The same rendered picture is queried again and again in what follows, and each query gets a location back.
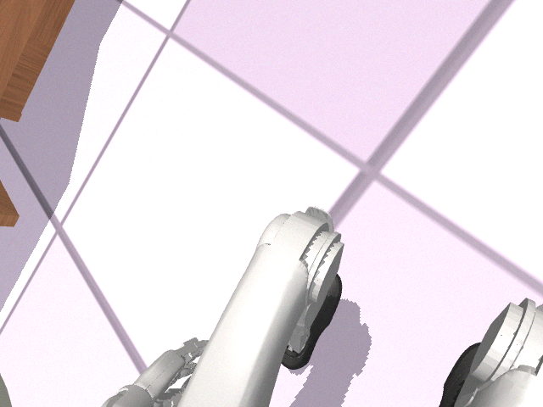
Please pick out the left robot foot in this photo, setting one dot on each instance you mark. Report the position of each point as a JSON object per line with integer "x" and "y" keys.
{"x": 293, "y": 360}

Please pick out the bookshelf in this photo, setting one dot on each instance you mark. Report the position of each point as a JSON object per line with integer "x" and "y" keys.
{"x": 28, "y": 31}

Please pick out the left robot hand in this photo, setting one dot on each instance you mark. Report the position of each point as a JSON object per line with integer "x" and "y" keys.
{"x": 167, "y": 369}

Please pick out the left robot arm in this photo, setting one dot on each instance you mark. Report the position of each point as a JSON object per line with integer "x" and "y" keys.
{"x": 130, "y": 396}

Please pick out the right robot foot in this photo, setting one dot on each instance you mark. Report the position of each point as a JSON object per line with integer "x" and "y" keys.
{"x": 458, "y": 376}

